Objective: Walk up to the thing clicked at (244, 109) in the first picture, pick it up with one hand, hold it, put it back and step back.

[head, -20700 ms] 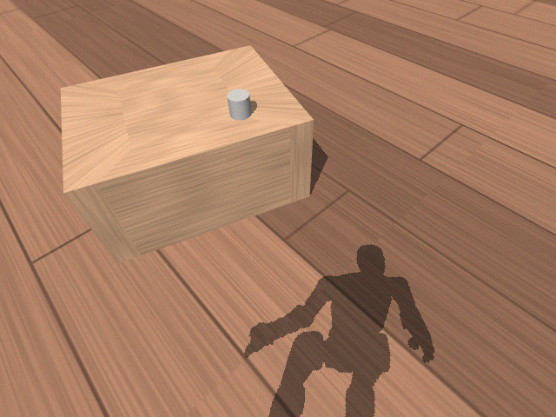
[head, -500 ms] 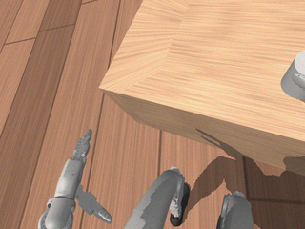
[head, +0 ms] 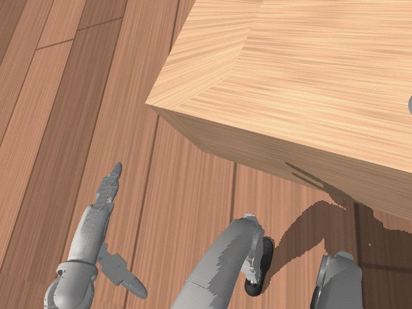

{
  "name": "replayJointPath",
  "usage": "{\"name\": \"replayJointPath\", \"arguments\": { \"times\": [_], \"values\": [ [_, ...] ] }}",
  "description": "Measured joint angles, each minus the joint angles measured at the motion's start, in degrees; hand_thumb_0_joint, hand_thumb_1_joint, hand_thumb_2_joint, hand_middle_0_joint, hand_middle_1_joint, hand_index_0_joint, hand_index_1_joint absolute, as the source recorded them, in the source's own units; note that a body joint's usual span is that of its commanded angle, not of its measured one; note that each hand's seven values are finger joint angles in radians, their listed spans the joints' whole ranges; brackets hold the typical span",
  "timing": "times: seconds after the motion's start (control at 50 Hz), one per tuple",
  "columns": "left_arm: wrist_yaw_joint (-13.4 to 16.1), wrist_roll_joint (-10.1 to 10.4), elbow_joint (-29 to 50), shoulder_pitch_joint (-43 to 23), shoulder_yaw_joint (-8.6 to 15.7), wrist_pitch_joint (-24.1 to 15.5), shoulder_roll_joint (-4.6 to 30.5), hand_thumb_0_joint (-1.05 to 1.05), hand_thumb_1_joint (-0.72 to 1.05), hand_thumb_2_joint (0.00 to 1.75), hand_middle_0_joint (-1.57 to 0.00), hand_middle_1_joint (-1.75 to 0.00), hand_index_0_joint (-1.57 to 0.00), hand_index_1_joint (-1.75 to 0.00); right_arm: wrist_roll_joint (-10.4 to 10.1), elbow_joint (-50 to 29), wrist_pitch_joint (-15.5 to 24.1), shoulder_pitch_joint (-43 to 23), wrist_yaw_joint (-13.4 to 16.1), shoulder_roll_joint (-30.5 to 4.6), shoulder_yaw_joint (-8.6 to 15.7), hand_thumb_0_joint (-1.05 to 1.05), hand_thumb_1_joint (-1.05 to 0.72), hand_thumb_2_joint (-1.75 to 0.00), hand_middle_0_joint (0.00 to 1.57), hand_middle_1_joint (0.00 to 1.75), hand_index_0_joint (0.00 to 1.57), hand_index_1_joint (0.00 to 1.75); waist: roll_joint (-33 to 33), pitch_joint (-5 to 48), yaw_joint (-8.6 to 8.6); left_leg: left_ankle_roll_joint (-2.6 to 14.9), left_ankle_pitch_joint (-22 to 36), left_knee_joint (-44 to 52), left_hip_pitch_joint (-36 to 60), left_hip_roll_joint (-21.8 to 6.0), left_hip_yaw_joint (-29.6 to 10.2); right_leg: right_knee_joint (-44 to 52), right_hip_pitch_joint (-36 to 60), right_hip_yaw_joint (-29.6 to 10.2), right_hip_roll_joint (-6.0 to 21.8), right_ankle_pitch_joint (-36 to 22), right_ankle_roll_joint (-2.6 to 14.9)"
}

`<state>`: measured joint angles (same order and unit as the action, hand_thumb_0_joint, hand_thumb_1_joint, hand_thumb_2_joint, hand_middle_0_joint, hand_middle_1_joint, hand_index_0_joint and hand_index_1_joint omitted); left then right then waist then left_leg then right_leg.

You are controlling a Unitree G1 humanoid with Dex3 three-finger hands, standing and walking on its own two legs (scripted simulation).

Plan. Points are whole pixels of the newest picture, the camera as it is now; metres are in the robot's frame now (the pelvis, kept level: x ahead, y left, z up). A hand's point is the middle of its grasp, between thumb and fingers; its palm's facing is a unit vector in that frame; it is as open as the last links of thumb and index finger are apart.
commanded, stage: lower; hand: right
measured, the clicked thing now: out of the picture +0.55 -0.21 -0.08
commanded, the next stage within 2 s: loosen in 0.44 s
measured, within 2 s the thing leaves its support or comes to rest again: rests again in 0.42 s
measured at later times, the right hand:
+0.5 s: hand out of the picture +0.56 -0.23 -0.06, palm faces +0.25 +0.97 +0.00, open 7.4 cm
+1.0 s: hand out of the picture +0.56 -0.24 -0.07, palm faces +0.24 +0.97 +0.00, open 10.9 cm
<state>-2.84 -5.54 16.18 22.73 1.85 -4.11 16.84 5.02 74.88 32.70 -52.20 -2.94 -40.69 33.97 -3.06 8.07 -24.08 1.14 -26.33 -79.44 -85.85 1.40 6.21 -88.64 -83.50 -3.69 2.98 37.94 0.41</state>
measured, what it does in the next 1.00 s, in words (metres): stands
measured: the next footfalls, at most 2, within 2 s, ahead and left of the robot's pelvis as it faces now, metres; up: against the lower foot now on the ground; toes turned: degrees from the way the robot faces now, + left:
none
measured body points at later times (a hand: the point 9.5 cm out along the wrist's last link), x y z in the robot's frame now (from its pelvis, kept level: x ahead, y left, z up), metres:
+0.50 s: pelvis -0.02 +0.00 -0.03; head +0.21 -0.09 +0.36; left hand +0.16 +0.26 +0.08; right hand +0.54 -0.28 -0.06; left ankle +0.09 +0.12 -0.56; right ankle +0.01 -0.11 -0.56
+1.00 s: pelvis -0.01 +0.00 -0.03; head +0.21 -0.09 +0.35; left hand +0.17 +0.25 +0.08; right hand +0.54 -0.29 -0.06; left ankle +0.09 +0.12 -0.56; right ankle +0.01 -0.11 -0.56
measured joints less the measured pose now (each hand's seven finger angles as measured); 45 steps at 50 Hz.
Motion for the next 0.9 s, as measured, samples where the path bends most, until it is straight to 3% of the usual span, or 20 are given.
{"name": "replayJointPath", "arguments": {
  "times": [0.28, 0.6, 0.76, 0.9],
  "values": [
    [-1.1, 0.0, 3.9, 0.3, 0.6, -1.1, 0.7, -0.01, -0.57, 0.08, -0.07, -0.05, -0.04, -0.06, 0.9, 1.7, 0.5, -1.1, 0.8, -2.7, 1.5, -0.01, 0.59, -1.02, 0.53, 1.13, 1.38, 1.52, 0.2, -0.6, -1.43, -0.11, 0.1, -2.9, -3.5, -0.1, 0.0, -3.3, -3.6, 0.0, 0.0, 0.3, 0.19],
    [-0.6, 0.7, 5.8, 0.8, 1.3, -1.5, 1.7, -0.01, -0.57, 0.08, -0.07, -0.04, -0.04, -0.06, 1.0, 1.0, -0.8, -3.9, -0.1, -5.6, 1.4, -0.01, 0.59, -0.99, 0.55, 1.11, 1.36, 1.49, -0.1, -1.1, -2.53, 0.25, 0.1, -5.4, -7.1, -0.2, 0.6, -5.9, -7.2, -0.6, 0.0, 0.4, -0.14],
    [-0.9, 1.1, 7.9, 1.7, 1.7, -1.8, 2.2, -0.01, -0.55, 0.06, -0.07, -0.05, -0.06, -0.06, 1.0, -0.3, -2.3, -3.7, -0.2, -6.2, 1.6, 0.00, 0.55, -0.79, 0.67, 0.97, 1.27, 1.25, 0.0, -1.0, -2.57, 0.33, -0.1, -6.0, -7.6, -0.1, 0.6, -6.5, -7.6, -0.7, 0.0, 0.7, -0.19],
    [-0.9, 1.3, 7.2, 2.3, 2.5, -1.8, 2.3, -0.01, -0.55, 0.07, -0.07, -0.05, -0.06, -0.06, 0.7, -1.4, -3.1, -3.5, -0.7, -6.0, 1.3, -0.01, 0.51, -0.61, 0.76, 0.82, 1.09, 0.96, 0.0, -0.9, -2.32, 0.34, -0.3, -6.1, -7.7, -0.2, 0.7, -6.6, -7.8, -0.8, -0.1, 0.8, -0.22]
  ]
}}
